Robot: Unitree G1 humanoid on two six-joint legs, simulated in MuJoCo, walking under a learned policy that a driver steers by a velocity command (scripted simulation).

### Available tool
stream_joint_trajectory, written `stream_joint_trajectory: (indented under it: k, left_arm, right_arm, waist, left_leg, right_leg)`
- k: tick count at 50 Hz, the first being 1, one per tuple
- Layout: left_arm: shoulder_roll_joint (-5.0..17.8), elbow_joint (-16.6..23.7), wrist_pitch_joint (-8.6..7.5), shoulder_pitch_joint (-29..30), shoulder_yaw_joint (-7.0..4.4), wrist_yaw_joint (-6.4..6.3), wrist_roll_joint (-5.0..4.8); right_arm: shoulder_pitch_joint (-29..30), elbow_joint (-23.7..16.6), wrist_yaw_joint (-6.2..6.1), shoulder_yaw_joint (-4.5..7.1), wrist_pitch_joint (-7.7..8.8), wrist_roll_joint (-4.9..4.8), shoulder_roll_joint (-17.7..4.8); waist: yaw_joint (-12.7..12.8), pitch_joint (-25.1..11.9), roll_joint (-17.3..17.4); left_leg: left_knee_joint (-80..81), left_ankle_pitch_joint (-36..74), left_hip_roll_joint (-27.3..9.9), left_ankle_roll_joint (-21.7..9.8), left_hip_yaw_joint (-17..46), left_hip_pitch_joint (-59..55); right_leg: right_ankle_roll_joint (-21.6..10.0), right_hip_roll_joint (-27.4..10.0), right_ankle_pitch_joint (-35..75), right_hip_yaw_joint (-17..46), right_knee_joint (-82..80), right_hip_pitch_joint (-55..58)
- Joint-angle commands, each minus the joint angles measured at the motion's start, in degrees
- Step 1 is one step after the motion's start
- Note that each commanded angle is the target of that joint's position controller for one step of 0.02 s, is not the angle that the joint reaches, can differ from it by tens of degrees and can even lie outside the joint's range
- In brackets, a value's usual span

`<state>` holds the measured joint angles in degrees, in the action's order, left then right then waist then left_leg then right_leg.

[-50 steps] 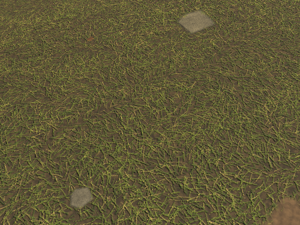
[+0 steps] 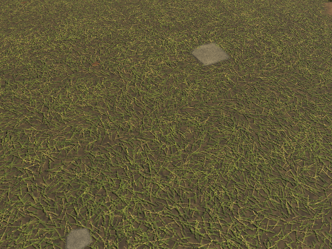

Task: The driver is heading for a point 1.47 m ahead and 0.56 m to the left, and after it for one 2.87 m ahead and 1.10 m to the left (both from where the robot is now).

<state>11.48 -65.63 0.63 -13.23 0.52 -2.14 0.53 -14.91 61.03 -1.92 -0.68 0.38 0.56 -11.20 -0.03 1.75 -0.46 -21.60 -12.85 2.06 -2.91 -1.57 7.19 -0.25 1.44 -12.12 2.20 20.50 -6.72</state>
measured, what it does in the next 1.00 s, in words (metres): walks ahead: right foot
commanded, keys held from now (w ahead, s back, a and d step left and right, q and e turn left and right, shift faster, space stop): shift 0.34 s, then w+shift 0.50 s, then w+q+shift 0.16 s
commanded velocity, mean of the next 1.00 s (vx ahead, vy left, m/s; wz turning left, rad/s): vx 0.44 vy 0.00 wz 0.05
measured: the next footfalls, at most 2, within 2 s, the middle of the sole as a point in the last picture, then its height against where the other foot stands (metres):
right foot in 0.70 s outside the picture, level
left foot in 1.18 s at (166, 241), level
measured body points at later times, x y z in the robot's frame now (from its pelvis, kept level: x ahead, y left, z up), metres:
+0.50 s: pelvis +0.02 +0.00 +0.00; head +0.01 +0.00 +0.45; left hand +0.03 +0.24 -0.15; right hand -0.03 -0.23 -0.15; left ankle -0.01 +0.08 -0.74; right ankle -0.01 -0.11 -0.70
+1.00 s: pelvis +0.24 -0.06 -0.01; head +0.25 -0.07 +0.44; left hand +0.14 +0.16 -0.15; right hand +0.43 -0.29 -0.13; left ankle +0.39 +0.08 -0.67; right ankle +0.10 -0.14 -0.75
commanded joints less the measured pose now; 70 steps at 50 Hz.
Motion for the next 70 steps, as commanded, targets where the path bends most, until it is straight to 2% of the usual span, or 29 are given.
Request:
stream_joint_trajectory:
  k: [1,17,19,21,22,24,26,30,32,34,35,36,37,39,41,46,50,52,54,56,57,58,59,60,61,63,64,67,70]
  left_arm:
    - [4.8,-0.1,-0.28,-2.6,-0.57,-0.26,-0.01]
    - [2.3,-2.6,-0.34,-5.1,0.01,-0.65,-0.04]
    - [3.1,-1.8,-0.06,-5.6,-0.58,-0.41,0.45]
    - [2.8,3.2,0.02,1.9,-0.87,1.06,2.30]
    - [2.7,6.2,-0.53,7.3,-0.91,1.63,2.45]
    - [2.7,6.9,-2.26,5.6,-1.53,2.78,2.00]
    - [3.3,6.5,-3.45,2.7,-2.27,3.69,1.43]
    - [2.5,9.5,-2.92,4.6,-2.68,3.82,0.74]
    - [2.7,9.6,-2.96,1.9,-2.96,3.37,0.50]
    - [3.7,7.1,-3.99,-7.5,-3.80,2.70,0.57]
    - [7.7,4.3,-5.19,-18.1,-5.19,2.03,1.26]
    - [12.7,4.1,-5.65,-22.8,-5.98,1.80,2.14]
    - [10.4,5.1,-5.20,-16.5,-5.36,1.71,2.02]
    - [8.0,8.4,-6.04,-8.1,-4.79,2.47,1.15]
    - [6.2,8.5,-7.07,-7.7,-4.17,2.24,0.66]
    - [5.8,6.9,-8.55,-14.9,-4.12,2.06,1.02]
    - [3.5,7.1,-9.45,-15.9,-3.19,1.69,0.80]
    - [4.1,6.6,-9.63,-16.8,-3.04,1.19,0.59]
    - [6.5,6.5,-9.44,-16.9,-3.24,0.44,0.83]
    - [10.4,7.0,-7.85,-17.0,-4.22,-0.95,1.67]
    - [12.5,7.8,-6.77,-15.6,-4.99,-1.32,2.05]
    - [13.9,9.0,-6.00,-13.2,-5.65,-1.15,2.31]
    - [13.7,9.8,-5.99,-10.8,-5.99,-0.36,2.19]
    - [4.4,14.9,-7.26,-9.1,-4.20,1.47,1.38]
    - [6.5,19.8,-8.88,-3.9,-3.85,1.91,-0.17]
    - [8.0,21.4,-10.43,0.4,-3.45,2.08,0.60]
    - [7.3,21.7,-9.86,1.3,-3.24,2.07,1.47]
    - [5.8,23.2,-6.08,0.8,-2.48,2.83,4.18]
    - [5.7,29.5,-5.29,13.1,-1.37,3.49,3.57]
  right_arm:
    - [-2.3,-0.3,-0.25,0.78,0.43,0.00,-5.3]
    - [-5.1,2.9,-0.55,0.50,0.55,0.03,-2.7]
    - [-7.8,3.3,-0.33,2.19,-0.19,-0.02,-6.7]
    - [-14.4,4.6,0.08,4.07,-0.99,0.28,-10.1]
    - [-14.0,4.3,0.25,3.86,-0.57,0.64,-7.8]
    - [-9.6,2.3,0.51,4.08,1.12,0.88,-7.1]
    - [-6.6,0.6,0.47,4.45,2.71,0.32,-7.6]
    - [-4.5,-1.0,0.56,5.05,3.70,-0.18,-8.6]
    - [-4.0,-1.6,1.00,5.50,3.72,-0.29,-9.0]
    - [-2.0,-2.9,1.52,5.55,3.98,-0.08,-8.6]
    - [0.8,-4.7,1.97,4.67,4.50,0.86,-5.6]
    - [4.1,-9.3,2.66,3.34,5.30,0.43,-0.1]
    - [5.0,-10.0,3.13,3.84,5.34,1.49,-3.1]
    - [5.2,-9.9,4.52,4.25,5.65,1.50,-5.2]
    - [4.1,-9.3,5.31,4.41,4.56,2.45,-5.1]
    - [13.4,-12.4,5.51,4.03,2.16,0.44,-3.5]
    - [20.9,-15.6,6.07,3.23,2.44,0.54,-2.8]
    - [23.1,-17.0,6.30,2.58,2.59,0.67,-2.1]
    - [21.9,-17.4,5.81,2.55,2.53,0.62,-3.2]
    - [14.3,-16.1,5.26,3.40,2.38,0.51,-6.5]
    - [5.2,-14.0,5.09,4.28,2.40,0.37,-8.7]
    - [-6.9,-10.5,4.67,5.79,2.37,0.25,-11.6]
    - [-14.4,-8.8,3.87,7.53,2.19,0.45,-13.9]
    - [-8.3,-9.4,3.44,8.68,1.30,1.27,-17.7]
    - [-8.5,-10.0,3.58,9.12,0.83,1.13,-19.4]
    - [-7.1,-9.0,2.72,7.95,1.66,1.01,-13.0]
    - [-5.1,-9.1,2.30,7.44,2.27,1.10,-11.5]
    - [-3.4,-10.1,1.58,5.94,4.36,-0.56,-10.0]
    - [-6.2,-11.0,1.79,6.14,5.57,-0.76,-12.0]
  waist:
    - [0.1,1.3,0.9]
    - [-0.1,2.2,0.6]
    - [-1.3,0.3,4.7]
    - [-5.1,7.8,11.5]
    - [-5.6,12.0,9.7]
    - [-1.8,7.4,3.6]
    - [0.3,2.6,3.5]
    - [1.1,3.8,9.0]
    - [2.1,5.0,6.9]
    - [6.2,3.4,0.9]
    - [10.9,-0.2,-10.0]
    - [10.4,-1.9,-22.1]
    - [6.2,0.8,-12.6]
    - [1.8,0.9,-2.4]
    - [-0.2,0.4,-2.5]
    - [1.9,6.6,-1.0]
    - [2.6,8.7,-1.9]
    - [2.6,9.1,-2.0]
    - [1.0,5.9,-4.3]
    - [-3.8,-0.6,-8.3]
    - [-8.1,-5.3,-9.9]
    - [-13.1,-10.4,-10.1]
    - [-16.6,-12.4,-7.5]
    - [-7.5,-10.6,11.4]
    - [-7.6,-15.1,8.9]
    - [-4.5,-4.9,-4.6]
    - [-1.7,-1.3,-7.0]
    - [2.8,2.3,-5.5]
    - [0.1,6.9,-2.1]
  left_leg:
    - [4.3,7.5,-7.3,-0.8,7.1,1.4]
    - [4.5,6.9,-7.0,-1.0,7.4,1.7]
    - [6.7,-23.1,-6.4,-3.8,10.8,0.2]
    - [16.5,-46.7,-18.0,-11.0,27.1,0.7]
    - [19.6,-41.7,-21.9,-13.2,31.7,2.6]
    - [18.5,-29.1,-20.4,-11.7,27.5,-0.4]
    - [17.6,-21.3,-16.6,-9.4,20.0,-0.5]
    - [16.9,-20.8,-13.7,-8.3,12.5,8.8]
    - [13.5,-23.0,-14.3,-9.4,11.9,13.9]
    - [2.8,-22.1,-11.5,-9.0,8.8,23.0]
    - [-17.9,-14.0,-5.6,-7.3,2.2,29.7]
    - [-37.6,-15.4,1.8,-5.1,-1.3,44.7]
    - [-47.2,-9.1,-1.9,-6.3,5.5,48.7]
    - [-47.8,1.9,-7.0,-4.7,6.4,45.3]
    - [-45.7,3.9,-8.7,-2.0,4.4,40.7]
    - [-40.9,10.6,-5.0,-0.9,4.1,45.6]
    - [-28.2,16.5,-4.5,-2.4,-2.9,40.3]
    - [-21.9,17.0,-3.9,-4.2,-6.6,36.0]
    - [-18.5,14.6,-0.1,-6.9,-10.6,29.4]
    - [-17.8,8.2,4.4,-9.2,-12.7,22.2]
    - [-18.0,4.2,6.0,-10.4,-12.4,13.8]
    - [-15.5,0.6,6.4,-12.1,-9.8,2.0]
    - [-11.1,-4.2,3.4,-14.0,-2.6,-11.0]
    - [-8.0,-9.0,-10.9,-21.5,26.6,-26.3]
    - [2.7,-15.1,-15.7,-27.3,47.6,-31.3]
    - [9.1,-10.6,-14.7,-21.4,40.7,-18.2]
    - [9.6,-4.9,-12.0,-19.3,35.3,-10.1]
    - [10.6,1.3,-6.0,-17.8,26.5,4.5]
    - [13.9,11.8,-2.3,-16.2,22.8,14.3]
  right_leg:
    - [-1.5,-5.4,7.7,4.4,-2.4,-1.5]
    - [-1.0,-5.5,6.6,3.9,-1.7,-2.8]
    - [-2.4,-0.3,-14.5,-0.8,5.8,-7.1]
    - [-2.8,0.4,-19.8,-6.0,21.4,-23.1]
    - [-2.6,-3.0,-16.0,-4.0,29.2,-29.2]
    - [-2.1,-5.3,-9.2,-1.7,32.8,-31.1]
    - [-1.7,-5.0,-5.9,-3.1,29.8,-26.3]
    - [-1.7,-3.4,-5.9,-6.5,16.1,-14.3]
    - [-2.2,-2.5,-4.1,-9.8,10.0,-6.5]
    - [-3.1,-1.0,-5.4,-10.7,5.9,8.2]
    - [-4.6,-8.7,-15.4,1.8,-0.3,18.2]
    - [-9.2,-23.1,-39.4,32.3,-13.3,22.2]
    - [-11.3,-25.5,-43.9,38.7,-14.4,16.6]
    - [-9.5,-20.3,-30.6,25.2,-12.8,9.4]
    - [-8.4,-16.3,-23.0,17.0,-15.7,5.3]
    - [-6.2,-12.9,-5.2,1.8,-18.7,4.6]
    - [-4.1,-11.4,9.8,-8.4,-21.7,4.7]
    - [-3.0,-11.8,23.3,-12.5,-21.8,7.6]
    - [-1.7,-13.0,54.2,-15.9,-15.4,13.2]
    - [-0.8,-14.5,78.0,-17.2,0.1,19.9]
    - [-1.2,-15.3,82.6,-16.9,12.8,19.3]
    - [-2.3,-16.1,79.2,-15.5,28.2,15.4]
    - [-3.0,-13.2,59.6,-15.5,47.4,3.6]
    - [0.1,-0.6,-8.3,-11.6,68.2,-27.7]
    - [-0.4,1.9,-11.2,1.4,76.3,-41.0]
    - [-2.2,-4.6,-4.8,3.9,65.4,-41.6]
    - [-1.4,-6.4,-5.1,3.6,61.1,-38.2]
    - [2.3,-9.0,-7.8,1.9,53.6,-33.0]
    - [4.4,-8.5,1.7,-2.9,37.1,-30.2]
